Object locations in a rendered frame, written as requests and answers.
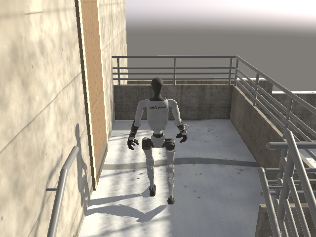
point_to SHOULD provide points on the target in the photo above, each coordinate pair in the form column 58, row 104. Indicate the robot left thigh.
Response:
column 147, row 148

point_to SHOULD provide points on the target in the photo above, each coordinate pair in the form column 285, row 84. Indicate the right robot upper arm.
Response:
column 175, row 111

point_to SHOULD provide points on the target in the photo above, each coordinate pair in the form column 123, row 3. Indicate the left robot upper arm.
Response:
column 139, row 112

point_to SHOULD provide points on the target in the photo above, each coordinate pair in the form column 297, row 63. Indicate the right robot hand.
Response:
column 184, row 137

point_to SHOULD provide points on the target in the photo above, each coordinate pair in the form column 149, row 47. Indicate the left robot forearm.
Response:
column 133, row 131

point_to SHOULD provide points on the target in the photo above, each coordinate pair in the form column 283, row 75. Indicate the left robot hand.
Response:
column 131, row 142

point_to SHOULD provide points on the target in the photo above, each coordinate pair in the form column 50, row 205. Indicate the right robot shin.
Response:
column 170, row 181

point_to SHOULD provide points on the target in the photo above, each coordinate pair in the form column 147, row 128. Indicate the right robot forearm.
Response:
column 182, row 128

